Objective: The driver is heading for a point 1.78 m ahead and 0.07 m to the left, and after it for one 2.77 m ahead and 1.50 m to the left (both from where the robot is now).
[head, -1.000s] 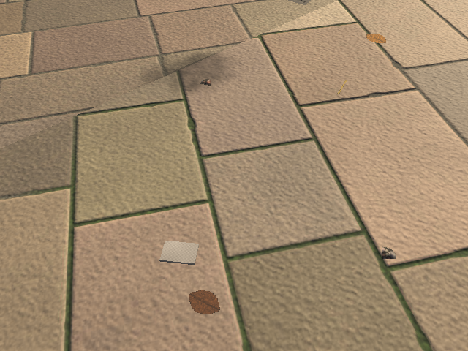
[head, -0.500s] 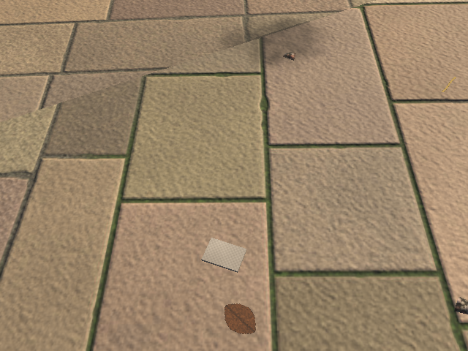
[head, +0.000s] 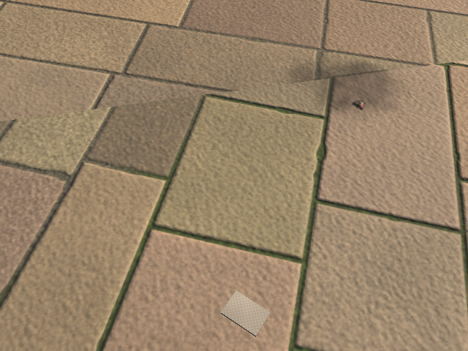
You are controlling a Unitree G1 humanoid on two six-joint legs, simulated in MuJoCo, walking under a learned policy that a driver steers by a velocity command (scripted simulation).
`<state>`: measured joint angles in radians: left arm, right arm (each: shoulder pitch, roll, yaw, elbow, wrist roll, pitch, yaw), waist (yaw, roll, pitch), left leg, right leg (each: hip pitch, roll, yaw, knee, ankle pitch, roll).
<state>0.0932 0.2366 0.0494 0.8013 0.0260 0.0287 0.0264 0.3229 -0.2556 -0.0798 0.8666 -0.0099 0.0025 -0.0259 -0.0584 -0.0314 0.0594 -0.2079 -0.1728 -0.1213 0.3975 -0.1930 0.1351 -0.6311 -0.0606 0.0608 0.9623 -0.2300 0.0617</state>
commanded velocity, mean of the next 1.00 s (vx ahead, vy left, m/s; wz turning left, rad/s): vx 0.06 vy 0.00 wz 0.31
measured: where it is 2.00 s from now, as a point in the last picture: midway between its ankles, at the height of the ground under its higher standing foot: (186, 333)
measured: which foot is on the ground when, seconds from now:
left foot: down 0.00-0.24, up 0.26-0.64, down 0.66-0.96, up 0.98-1.00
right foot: up 0.00-0.22, down 0.24-0.66, up 0.68-0.92, down 0.94-1.00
